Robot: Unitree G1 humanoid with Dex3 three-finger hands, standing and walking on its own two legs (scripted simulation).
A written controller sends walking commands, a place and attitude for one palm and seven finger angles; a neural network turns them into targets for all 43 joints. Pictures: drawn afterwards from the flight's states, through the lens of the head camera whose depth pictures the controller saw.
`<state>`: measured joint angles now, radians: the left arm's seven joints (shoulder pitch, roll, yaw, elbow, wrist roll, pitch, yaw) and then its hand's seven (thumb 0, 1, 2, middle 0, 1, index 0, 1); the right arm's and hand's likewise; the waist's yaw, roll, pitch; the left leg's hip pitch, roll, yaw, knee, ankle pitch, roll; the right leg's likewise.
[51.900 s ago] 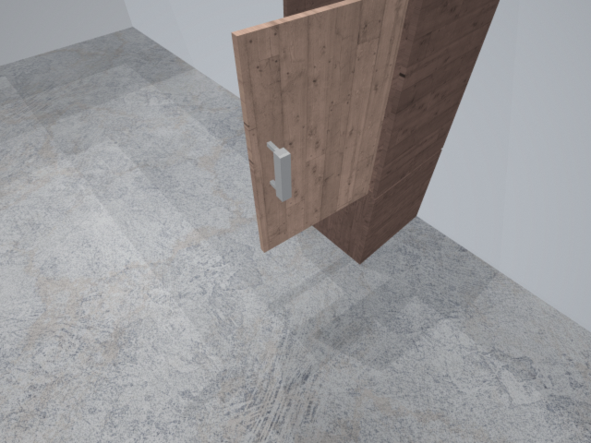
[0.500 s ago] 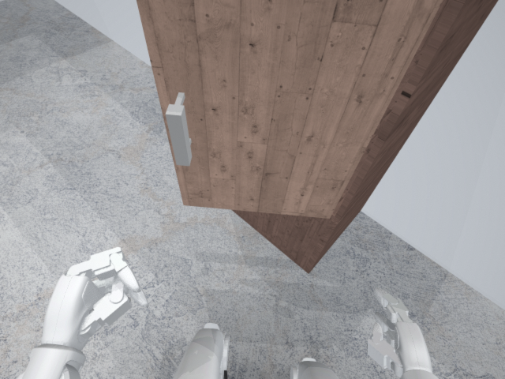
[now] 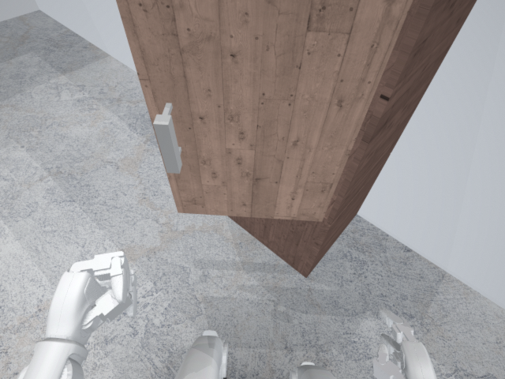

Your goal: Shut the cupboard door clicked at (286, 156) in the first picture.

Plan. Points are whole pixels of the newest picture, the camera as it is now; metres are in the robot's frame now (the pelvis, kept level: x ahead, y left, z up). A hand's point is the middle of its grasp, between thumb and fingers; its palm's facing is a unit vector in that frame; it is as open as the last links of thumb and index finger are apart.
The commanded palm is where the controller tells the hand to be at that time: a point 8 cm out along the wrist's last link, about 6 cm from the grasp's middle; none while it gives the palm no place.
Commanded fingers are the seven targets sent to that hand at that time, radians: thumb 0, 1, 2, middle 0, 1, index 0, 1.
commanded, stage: raise the hand and make a fist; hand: left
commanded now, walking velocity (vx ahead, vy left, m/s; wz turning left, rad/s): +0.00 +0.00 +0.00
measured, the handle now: (171, 138) +0.52 +0.20 +0.06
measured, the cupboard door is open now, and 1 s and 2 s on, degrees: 38 38 38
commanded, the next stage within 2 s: bring the fist close to the handle in 0.26 s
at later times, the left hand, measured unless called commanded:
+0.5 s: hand (137, 283) +0.24 +0.18 +0.06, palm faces +0.00 -1.00 -0.03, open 3.1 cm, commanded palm +0.24 +0.23 +0.06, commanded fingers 0.00 0.90 0.90 -1.30 -1.50 -1.30 -1.50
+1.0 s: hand (167, 222) +0.34 +0.16 +0.06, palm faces -0.01 -1.00 -0.03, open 3.1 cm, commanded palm +0.33 +0.21 +0.06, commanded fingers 0.00 0.90 0.90 -1.30 -1.50 -1.30 -1.50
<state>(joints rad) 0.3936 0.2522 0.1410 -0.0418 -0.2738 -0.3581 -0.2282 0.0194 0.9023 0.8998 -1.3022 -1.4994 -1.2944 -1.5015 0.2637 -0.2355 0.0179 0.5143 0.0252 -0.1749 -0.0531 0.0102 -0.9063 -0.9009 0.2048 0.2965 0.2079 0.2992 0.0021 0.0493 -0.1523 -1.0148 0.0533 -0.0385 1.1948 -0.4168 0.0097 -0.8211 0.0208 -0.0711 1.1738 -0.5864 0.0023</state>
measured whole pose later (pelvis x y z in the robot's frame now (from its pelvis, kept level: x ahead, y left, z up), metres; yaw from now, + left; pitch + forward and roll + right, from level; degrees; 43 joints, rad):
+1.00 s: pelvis +0.00 +0.00 +0.00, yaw -1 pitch +15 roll -3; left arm -0.11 0.23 0.12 0.37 -0.20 -0.36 -0.15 0.02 0.90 0.90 -1.31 -1.50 -1.30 -1.50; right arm 0.26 -0.25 0.02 0.59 0.02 -0.11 -0.04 0.01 -0.91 -0.90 0.20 0.30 0.21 0.30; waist -0.02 0.04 -0.15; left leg -1.01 0.05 -0.01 1.16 -0.40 0.01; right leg -0.84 0.02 -0.05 1.16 -0.58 0.00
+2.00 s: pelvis +0.01 -0.01 +0.00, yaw -2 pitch +18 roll -2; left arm -0.55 0.29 0.24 0.89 -0.15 -0.47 -0.18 0.02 0.90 0.90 -1.31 -1.50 -1.30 -1.50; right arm 0.28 -0.25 0.00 0.64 0.01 -0.02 -0.02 0.00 -0.91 -0.90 0.20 0.30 0.21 0.30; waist -0.06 0.03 -0.15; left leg -1.07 0.06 0.00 1.16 -0.40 0.00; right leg -0.91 0.03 -0.03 1.17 -0.57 0.00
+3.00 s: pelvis -0.01 +0.00 -0.04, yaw -5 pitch +27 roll -6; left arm -1.18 0.56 0.31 1.29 -0.03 -0.31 -0.34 0.02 0.90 0.90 -1.30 -1.50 -1.30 -1.50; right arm 0.37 -0.27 0.04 0.67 0.00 -0.05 0.01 0.00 -0.91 -0.90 0.20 0.30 0.21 0.30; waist -0.23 0.07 -0.14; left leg -1.39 0.09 -0.03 1.33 -0.42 0.02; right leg -1.22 0.06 -0.05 1.32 -0.58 0.01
